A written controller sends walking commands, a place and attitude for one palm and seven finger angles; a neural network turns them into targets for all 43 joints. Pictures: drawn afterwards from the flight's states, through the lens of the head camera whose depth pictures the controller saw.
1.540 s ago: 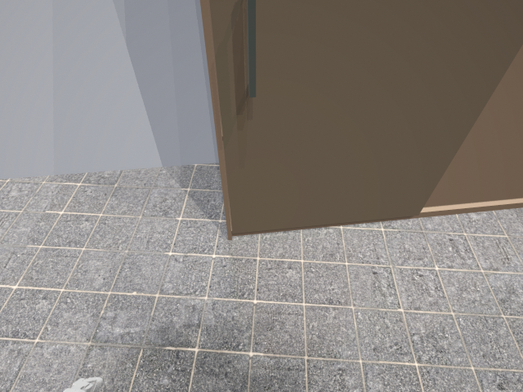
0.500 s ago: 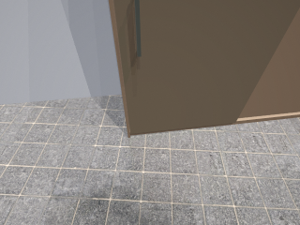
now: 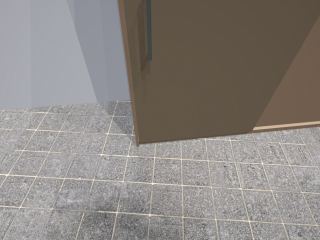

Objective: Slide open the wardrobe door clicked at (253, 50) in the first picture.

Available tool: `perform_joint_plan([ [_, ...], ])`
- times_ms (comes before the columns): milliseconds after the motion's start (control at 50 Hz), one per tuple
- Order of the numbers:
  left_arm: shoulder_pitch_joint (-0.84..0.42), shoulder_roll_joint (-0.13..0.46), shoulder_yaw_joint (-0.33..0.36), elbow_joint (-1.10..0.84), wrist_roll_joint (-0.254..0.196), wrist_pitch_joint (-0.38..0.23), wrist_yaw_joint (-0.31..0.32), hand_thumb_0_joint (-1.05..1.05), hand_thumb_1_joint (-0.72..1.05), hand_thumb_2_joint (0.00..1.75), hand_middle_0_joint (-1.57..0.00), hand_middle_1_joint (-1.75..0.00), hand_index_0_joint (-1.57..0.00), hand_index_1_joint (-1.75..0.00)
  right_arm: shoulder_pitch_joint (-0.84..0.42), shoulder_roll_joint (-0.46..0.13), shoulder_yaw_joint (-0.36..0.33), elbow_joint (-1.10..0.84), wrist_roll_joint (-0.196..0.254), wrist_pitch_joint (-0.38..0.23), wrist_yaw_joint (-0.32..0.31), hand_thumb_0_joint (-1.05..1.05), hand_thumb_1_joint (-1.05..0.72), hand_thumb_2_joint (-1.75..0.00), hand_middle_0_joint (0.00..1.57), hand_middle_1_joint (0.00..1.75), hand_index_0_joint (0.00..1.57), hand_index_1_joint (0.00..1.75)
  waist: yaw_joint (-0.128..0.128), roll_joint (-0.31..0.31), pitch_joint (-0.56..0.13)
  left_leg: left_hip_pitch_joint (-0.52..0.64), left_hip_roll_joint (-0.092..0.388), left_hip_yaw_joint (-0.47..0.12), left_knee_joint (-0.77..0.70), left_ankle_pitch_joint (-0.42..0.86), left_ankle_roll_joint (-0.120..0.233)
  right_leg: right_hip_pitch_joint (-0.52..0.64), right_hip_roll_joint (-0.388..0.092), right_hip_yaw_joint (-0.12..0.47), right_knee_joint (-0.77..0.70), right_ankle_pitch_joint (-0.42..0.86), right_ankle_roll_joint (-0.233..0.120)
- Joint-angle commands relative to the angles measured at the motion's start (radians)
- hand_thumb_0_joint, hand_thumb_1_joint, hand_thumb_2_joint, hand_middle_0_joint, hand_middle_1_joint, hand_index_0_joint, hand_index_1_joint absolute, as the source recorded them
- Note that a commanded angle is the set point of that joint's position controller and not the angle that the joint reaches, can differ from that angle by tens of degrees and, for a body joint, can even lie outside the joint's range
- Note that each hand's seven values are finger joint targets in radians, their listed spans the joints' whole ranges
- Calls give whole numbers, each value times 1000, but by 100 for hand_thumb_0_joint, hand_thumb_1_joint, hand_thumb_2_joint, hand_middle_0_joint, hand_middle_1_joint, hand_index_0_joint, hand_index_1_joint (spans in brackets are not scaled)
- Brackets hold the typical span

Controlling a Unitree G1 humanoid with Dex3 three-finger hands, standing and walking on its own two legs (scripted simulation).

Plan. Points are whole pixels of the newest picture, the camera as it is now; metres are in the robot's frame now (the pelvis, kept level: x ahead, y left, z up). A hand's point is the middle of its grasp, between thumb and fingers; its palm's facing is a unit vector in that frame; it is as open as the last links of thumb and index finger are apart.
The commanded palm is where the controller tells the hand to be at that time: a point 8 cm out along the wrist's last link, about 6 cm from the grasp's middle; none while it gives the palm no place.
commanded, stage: turn to face it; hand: left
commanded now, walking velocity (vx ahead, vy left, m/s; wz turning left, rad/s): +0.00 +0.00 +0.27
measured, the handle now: (148, 26) +0.89 +0.11 +0.14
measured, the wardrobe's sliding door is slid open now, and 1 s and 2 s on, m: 0.00 0.00 0.00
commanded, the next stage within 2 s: take the last steps up to it in 0.42 s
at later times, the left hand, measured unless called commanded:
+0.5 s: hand out of the picture +0.02 +0.22 -0.18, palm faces +0.08 -0.96 -0.26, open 7.4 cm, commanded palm none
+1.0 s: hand out of the picture -0.07 +0.12 -0.17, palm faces +0.22 -0.96 -0.16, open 7.4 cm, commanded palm none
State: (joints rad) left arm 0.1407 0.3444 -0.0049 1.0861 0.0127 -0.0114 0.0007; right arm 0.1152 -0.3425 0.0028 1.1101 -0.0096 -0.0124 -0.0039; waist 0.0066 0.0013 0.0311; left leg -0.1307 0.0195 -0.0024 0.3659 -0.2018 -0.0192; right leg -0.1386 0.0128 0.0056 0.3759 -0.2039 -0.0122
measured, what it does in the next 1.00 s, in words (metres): lifts its left foot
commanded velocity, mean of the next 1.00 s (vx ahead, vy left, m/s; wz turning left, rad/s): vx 0.15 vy -0.07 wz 0.10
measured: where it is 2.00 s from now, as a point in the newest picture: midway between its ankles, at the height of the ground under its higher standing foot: (173, 213)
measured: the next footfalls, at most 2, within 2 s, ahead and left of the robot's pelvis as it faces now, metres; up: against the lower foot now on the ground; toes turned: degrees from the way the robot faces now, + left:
left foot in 1.16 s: +0.21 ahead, +0.12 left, +0.00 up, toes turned +17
right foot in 1.60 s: +0.41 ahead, -0.16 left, +0.00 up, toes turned -4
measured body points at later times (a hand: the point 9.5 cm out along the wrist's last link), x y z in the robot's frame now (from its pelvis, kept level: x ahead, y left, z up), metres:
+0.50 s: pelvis -0.01 +0.01 -0.01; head +0.00 +0.01 +0.44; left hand +0.02 +0.27 -0.16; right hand +0.06 -0.23 -0.16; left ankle +0.00 +0.13 -0.75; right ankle +0.00 -0.11 -0.75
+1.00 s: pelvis +0.06 -0.01 -0.01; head +0.07 +0.00 +0.44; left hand -0.08 +0.17 -0.16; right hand +0.12 -0.25 -0.16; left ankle +0.06 +0.11 -0.69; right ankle +0.00 -0.10 -0.75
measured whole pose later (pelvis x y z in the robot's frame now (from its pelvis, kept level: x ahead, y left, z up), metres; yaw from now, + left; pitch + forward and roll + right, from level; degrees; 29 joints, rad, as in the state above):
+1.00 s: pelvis +0.06 -0.01 -0.01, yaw +8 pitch +1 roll +0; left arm 0.51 0.12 0.02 1.16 0.04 -0.05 0.02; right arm 0.26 -0.18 -0.06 1.09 -0.03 0.01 0.00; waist 0.03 -0.01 -0.01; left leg -0.51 0.09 0.08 0.98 -0.34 0.00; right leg -0.06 0.04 -0.10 0.38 -0.33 -0.06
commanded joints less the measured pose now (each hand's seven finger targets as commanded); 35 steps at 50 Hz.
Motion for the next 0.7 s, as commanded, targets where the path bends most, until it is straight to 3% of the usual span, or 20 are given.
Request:
perform_joint_plan([
  [0,-40,205,42,-69,-2,-19,11,0,90,90,-20,-30,-20,-30,-43,-203,-37,-65,1,-22,-12,0,-90,-90,20,30,20,30,-6,3,-51,7,98,-92,-62,128,39,-3,-130,107,-68,135,-19],
  [80,-35,204,45,-76,-2,-14,12,0,90,90,-20,-30,-20,-30,-42,-199,-38,-73,1,-19,-10,0,-90,-90,20,30,20,30,-4,13,-60,-7,96,-100,-42,155,42,2,-135,90,-42,136,-14],
  [240,21,110,35,-88,-1,13,25,0,90,90,-20,-30,-20,-30,19,-91,-24,-86,-1,8,-5,0,-90,-90,20,30,20,30,0,-11,-69,-75,78,-109,37,188,29,-7,-155,63,23,136,2],
  [380,53,87,43,-118,0,24,32,0,90,90,-20,-30,-20,-30,61,-45,-32,-108,-3,25,-3,0,-90,-90,20,30,20,30,-1,-44,-36,-159,45,-118,112,110,27,-64,-189,70,30,21,-15],
  [460,58,64,51,-135,2,29,33,0,90,90,-20,-30,-20,-30,93,-28,-41,-121,-4,27,-3,0,-90,-90,20,30,20,30,-9,-22,-32,-187,45,-150,122,67,40,-103,-180,45,56,-81,-15],
  [500,77,37,51,-136,2,29,34,0,90,90,-20,-30,-20,-30,99,-18,-42,-125,-6,24,-4,0,-90,-90,20,30,20,30,-4,20,-37,-204,60,-190,87,55,53,-100,-151,16,87,-112,0],
  [540,119,-3,42,-110,7,23,27,0,90,90,-20,-30,-20,-30,126,-15,-39,-109,-12,15,-6,0,-90,-90,20,30,20,30,-3,41,-68,-193,84,-254,-6,-207,74,-80,-97,-17,101,-280,20],
  [560,131,-19,40,-96,11,22,23,0,90,90,-20,-30,-20,-30,136,-15,-44,-98,-16,15,-7,0,-90,-90,20,30,20,30,-7,71,-46,-225,99,-294,-68,-378,85,-83,-75,-34,128,-325,23],
  [600,164,-56,34,-74,20,16,14,0,90,90,-20,-30,-20,-30,147,-25,-54,-88,-17,12,-13,0,-90,-90,20,30,20,30,-6,124,27,-263,138,-376,-157,-545,122,-113,-30,-59,208,-283,20],
  [640,207,-80,33,-58,21,9,4,0,90,90,-20,-30,-20,-30,167,-28,-64,-81,-13,5,-20,0,-90,-90,20,30,20,30,-4,143,43,-220,168,-410,-164,-521,153,-149,-13,-63,239,-218,12],
  [680,235,-96,36,-47,19,2,-2,0,90,90,-20,-30,-20,-30,185,-21,-70,-73,-12,0,-24,0,-90,-90,20,30,20,30,-6,168,50,-208,175,-396,-144,-480,164,-140,-8,-63,219,-203,9],
])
